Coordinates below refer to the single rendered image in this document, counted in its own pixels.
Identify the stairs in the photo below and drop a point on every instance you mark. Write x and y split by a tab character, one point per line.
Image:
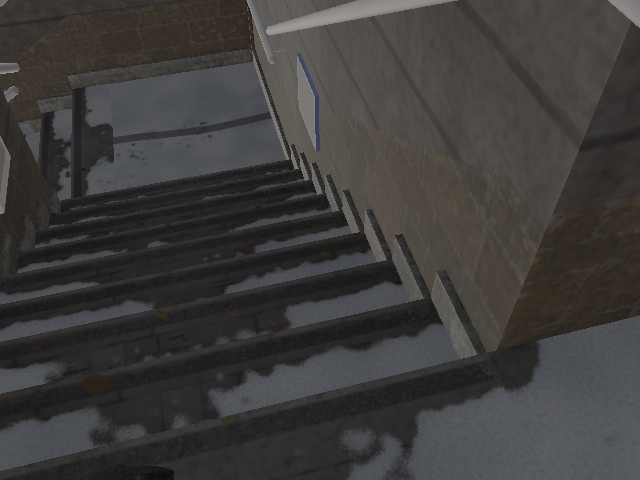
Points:
51	148
156	307

